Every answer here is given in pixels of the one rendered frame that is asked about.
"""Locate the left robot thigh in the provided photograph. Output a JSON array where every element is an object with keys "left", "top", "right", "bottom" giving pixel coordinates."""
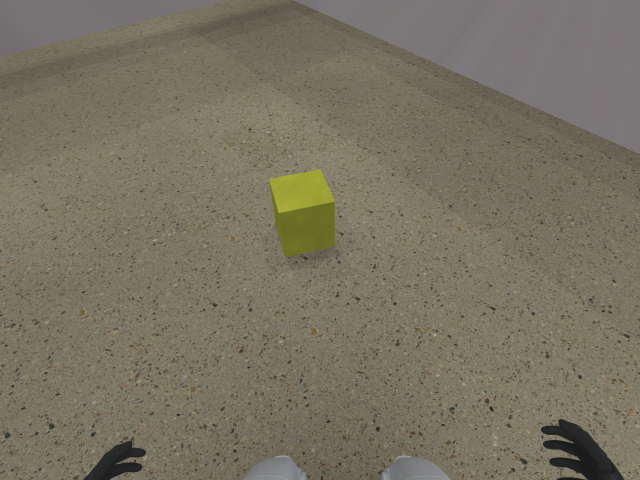
[{"left": 243, "top": 458, "right": 306, "bottom": 480}]

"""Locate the right robot thigh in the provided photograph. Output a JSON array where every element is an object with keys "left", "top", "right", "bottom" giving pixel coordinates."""
[{"left": 381, "top": 458, "right": 451, "bottom": 480}]

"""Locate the robot right hand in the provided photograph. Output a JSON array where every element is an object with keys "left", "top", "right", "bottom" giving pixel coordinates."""
[{"left": 541, "top": 419, "right": 624, "bottom": 480}]

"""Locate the robot left hand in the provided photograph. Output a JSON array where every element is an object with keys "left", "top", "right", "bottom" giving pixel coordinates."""
[{"left": 83, "top": 441, "right": 146, "bottom": 480}]

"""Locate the robot thigh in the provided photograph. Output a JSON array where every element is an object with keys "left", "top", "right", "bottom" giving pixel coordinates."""
[
  {"left": 243, "top": 458, "right": 306, "bottom": 480},
  {"left": 381, "top": 458, "right": 451, "bottom": 480}
]

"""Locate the carton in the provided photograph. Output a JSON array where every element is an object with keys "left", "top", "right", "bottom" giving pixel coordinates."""
[{"left": 269, "top": 169, "right": 335, "bottom": 257}]

